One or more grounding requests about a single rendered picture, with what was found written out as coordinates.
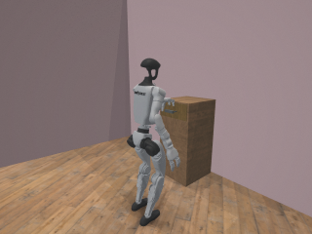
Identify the handle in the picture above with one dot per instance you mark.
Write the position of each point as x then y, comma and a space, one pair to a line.
169, 111

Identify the drawer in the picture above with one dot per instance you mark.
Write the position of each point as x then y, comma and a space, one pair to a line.
180, 114

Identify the left robot hand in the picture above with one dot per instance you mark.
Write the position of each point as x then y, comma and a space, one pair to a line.
169, 101

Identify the cabinet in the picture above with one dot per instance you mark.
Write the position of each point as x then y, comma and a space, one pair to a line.
193, 139

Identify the robot left thigh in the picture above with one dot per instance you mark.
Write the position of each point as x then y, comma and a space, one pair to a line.
145, 167

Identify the robot head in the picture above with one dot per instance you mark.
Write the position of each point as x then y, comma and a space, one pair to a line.
149, 64

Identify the right robot hand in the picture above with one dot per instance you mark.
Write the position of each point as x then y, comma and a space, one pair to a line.
172, 155

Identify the robot right upper arm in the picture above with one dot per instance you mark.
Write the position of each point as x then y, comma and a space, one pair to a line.
158, 97

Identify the robot right forearm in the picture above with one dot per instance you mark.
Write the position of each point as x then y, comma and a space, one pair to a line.
162, 132

